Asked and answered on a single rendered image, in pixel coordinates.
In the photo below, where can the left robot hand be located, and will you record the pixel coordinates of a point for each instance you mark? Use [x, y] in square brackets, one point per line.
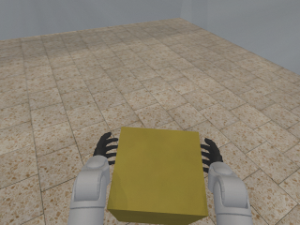
[101, 148]

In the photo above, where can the right robot forearm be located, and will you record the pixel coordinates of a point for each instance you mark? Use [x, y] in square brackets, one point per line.
[231, 201]

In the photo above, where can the left robot forearm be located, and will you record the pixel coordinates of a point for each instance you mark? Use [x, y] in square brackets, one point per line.
[88, 197]

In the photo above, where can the right robot hand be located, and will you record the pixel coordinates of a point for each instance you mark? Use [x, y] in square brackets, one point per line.
[213, 155]

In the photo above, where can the carton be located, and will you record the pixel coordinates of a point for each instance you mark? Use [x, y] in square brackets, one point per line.
[158, 177]

